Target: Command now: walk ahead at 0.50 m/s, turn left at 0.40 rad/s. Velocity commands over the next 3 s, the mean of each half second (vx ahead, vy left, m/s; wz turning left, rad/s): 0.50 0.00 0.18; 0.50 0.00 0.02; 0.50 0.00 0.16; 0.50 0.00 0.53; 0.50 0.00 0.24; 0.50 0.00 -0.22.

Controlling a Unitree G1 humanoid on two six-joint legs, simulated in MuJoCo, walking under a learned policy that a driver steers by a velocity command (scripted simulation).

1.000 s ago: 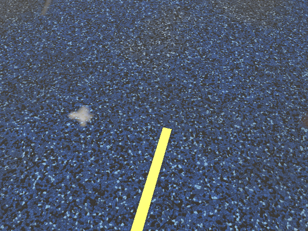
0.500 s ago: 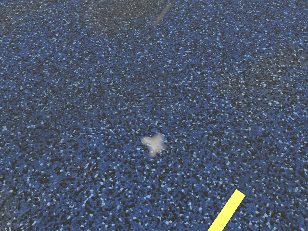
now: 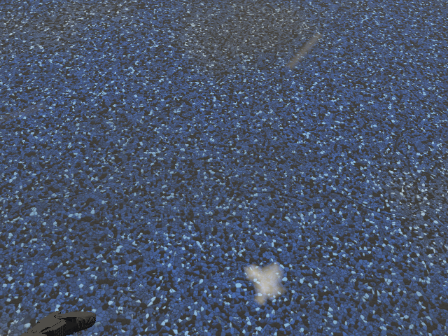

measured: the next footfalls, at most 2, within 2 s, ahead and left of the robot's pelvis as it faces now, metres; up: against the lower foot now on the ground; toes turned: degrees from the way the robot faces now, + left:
right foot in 0.14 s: +0.27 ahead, -0.14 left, +0.00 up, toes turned +3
left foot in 0.66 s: +0.54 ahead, +0.12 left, +0.00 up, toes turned +5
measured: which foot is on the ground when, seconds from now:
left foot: down 0.00-0.18, up 0.20-0.64, down 0.66-1.00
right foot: up 0.00-0.12, down 0.14-0.68, up 0.70-1.00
